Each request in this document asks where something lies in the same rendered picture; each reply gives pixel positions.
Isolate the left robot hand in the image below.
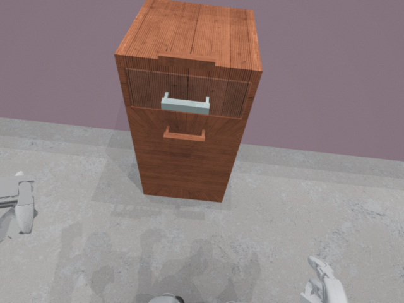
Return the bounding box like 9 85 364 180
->
0 171 38 242

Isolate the drawer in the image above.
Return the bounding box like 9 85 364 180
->
125 68 251 118

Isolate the robot left shin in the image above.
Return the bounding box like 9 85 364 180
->
162 294 179 302

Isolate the handle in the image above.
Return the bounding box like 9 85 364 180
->
158 50 216 71
161 92 210 114
163 132 205 146

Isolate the right robot hand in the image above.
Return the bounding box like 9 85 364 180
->
300 256 349 303

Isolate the cabinet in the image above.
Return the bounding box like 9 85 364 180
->
114 0 263 203

